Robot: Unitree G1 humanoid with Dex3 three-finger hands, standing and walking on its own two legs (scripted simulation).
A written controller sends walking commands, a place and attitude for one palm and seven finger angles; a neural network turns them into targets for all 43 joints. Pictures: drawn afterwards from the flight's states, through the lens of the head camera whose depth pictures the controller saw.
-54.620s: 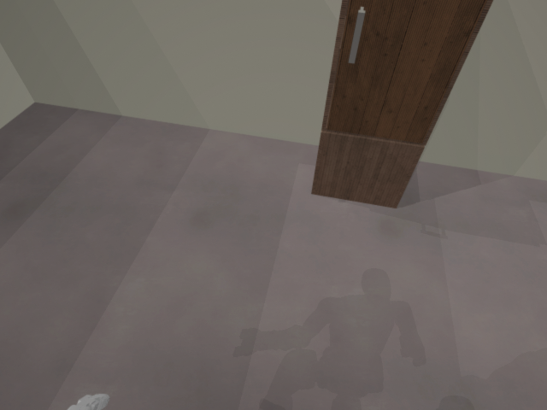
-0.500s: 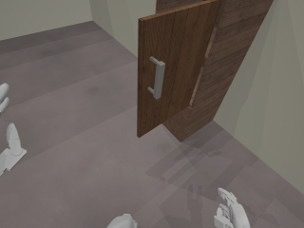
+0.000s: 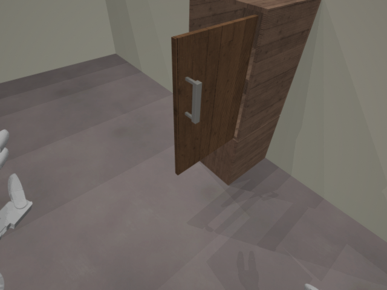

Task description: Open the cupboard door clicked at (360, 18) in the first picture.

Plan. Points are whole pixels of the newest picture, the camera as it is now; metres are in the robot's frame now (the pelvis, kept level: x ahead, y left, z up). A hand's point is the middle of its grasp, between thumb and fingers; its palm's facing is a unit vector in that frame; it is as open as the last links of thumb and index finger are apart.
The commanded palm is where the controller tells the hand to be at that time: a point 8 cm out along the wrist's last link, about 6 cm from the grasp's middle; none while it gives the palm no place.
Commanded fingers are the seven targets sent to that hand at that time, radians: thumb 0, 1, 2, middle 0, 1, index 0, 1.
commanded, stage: stop stepping back and stand still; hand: left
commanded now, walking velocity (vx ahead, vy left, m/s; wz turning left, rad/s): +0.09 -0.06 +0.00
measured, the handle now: (192, 100) +0.69 +0.04 +0.04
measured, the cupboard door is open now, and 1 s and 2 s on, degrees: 92 92 92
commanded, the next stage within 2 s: let the arm hang, fingers relaxed in 0.18 s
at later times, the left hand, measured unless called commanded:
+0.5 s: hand out of the picture +0.12 +0.19 -0.12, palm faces +0.07 -0.96 -0.28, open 7.4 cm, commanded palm none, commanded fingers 0.00 0.90 0.90 -0.20 -0.30 -0.20 -0.30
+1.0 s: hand out of the picture -0.01 +0.20 -0.16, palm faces +0.05 -0.97 -0.24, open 7.4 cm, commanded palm none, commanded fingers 0.00 0.90 0.90 -0.20 -0.30 -0.20 -0.30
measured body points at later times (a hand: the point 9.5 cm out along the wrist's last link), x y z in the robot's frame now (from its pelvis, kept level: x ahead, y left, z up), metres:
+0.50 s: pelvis +0.00 -0.01 -0.01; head +0.02 -0.03 +0.44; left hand +0.11 +0.24 -0.10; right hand +0.13 -0.23 -0.14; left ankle +0.02 +0.12 -0.72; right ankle +0.01 -0.08 -0.74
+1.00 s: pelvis +0.01 +0.02 +0.01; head +0.03 +0.00 +0.46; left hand -0.01 +0.25 -0.14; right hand -0.01 -0.19 -0.16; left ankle +0.02 +0.12 -0.74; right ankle +0.01 -0.08 -0.74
